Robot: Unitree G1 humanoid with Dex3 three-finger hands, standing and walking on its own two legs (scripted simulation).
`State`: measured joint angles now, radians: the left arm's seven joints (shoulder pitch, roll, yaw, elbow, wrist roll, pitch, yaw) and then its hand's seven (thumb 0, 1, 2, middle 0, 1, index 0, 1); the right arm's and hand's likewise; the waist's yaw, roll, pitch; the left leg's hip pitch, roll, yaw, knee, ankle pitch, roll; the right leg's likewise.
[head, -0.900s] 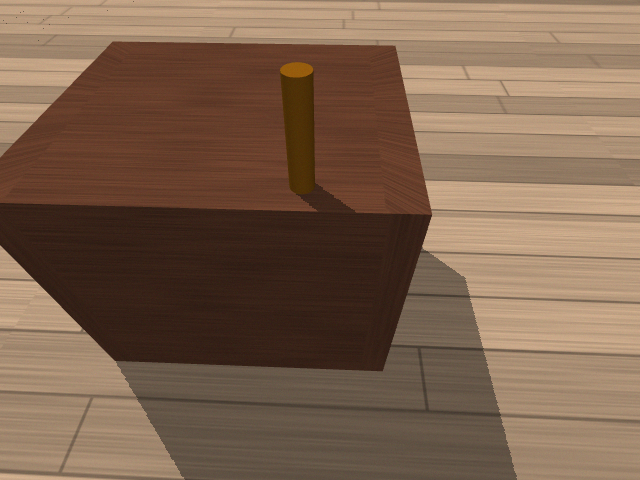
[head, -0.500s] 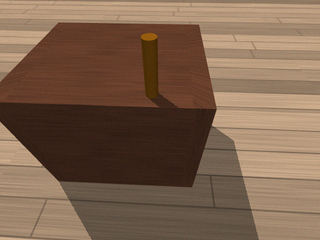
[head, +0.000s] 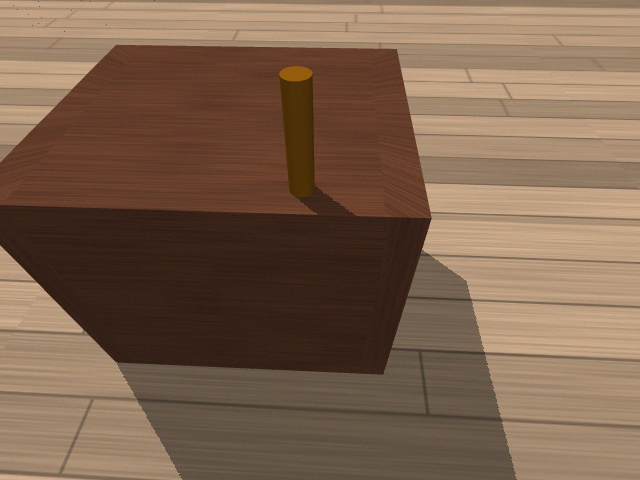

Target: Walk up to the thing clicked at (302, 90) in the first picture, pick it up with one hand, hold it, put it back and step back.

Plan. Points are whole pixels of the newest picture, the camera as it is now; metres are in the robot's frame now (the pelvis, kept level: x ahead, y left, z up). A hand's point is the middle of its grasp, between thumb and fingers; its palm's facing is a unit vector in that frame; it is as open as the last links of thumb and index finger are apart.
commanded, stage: stand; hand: left
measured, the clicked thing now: (299, 138) +0.65 +0.05 +0.09
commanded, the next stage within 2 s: walk up in 0.22 s
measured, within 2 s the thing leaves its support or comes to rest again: neither
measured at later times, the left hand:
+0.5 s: hand out of the picture +0.11 +0.23 -0.16, palm faces -0.10 -0.92 -0.38, open 7.4 cm
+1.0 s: hand (229, 417) +0.25 +0.16 -0.17, palm faces -0.12 -0.94 -0.33, open 7.4 cm
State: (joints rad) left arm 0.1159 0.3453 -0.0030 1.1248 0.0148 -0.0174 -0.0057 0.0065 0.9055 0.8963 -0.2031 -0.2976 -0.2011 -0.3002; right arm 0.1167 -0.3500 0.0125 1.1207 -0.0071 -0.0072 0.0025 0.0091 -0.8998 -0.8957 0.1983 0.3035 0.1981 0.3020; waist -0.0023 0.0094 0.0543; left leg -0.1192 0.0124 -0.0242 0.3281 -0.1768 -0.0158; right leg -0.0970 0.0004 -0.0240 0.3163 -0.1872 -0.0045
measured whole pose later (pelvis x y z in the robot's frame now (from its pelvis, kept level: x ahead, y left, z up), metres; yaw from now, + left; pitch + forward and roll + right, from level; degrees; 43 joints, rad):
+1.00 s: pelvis +0.17 -0.10 -0.02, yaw -4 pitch -3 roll +0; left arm 0.28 0.42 0.05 0.87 0.01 -0.01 -0.03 0.01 0.91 0.90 -0.20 -0.30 -0.20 -0.30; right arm 0.32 -0.37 -0.03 0.83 -0.02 -0.08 0.01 0.01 -0.90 -0.90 0.20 0.30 0.20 0.30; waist -0.01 -0.07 0.10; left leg -0.25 0.02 0.06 0.58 -0.29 0.02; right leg -0.43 0.00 0.05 0.97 -0.43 -0.03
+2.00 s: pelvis +0.21 -0.13 -0.01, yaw -2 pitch -2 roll +0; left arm 0.07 0.36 0.01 1.14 0.01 -0.01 -0.02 0.01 0.91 0.90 -0.20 -0.30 -0.20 -0.30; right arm 0.07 -0.36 0.01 1.12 0.00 0.00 0.02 0.01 -0.90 -0.90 0.20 0.30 0.20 0.30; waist 0.02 0.00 0.07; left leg -0.15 0.02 -0.03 0.41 -0.22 -0.03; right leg -0.21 -0.04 -0.04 0.38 -0.13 0.02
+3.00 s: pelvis +0.24 -0.14 +0.00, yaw -1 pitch -2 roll +0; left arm 0.08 0.35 0.01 1.15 0.01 -0.02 -0.01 0.01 0.91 0.90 -0.20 -0.30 -0.20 -0.30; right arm 0.10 -0.36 0.01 1.12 -0.01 0.00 0.01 0.01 -0.90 -0.90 0.20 0.30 0.20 0.30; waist 0.00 0.02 0.05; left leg -0.08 0.04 -0.05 0.33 -0.22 -0.04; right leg -0.14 -0.02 -0.06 0.34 -0.16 0.01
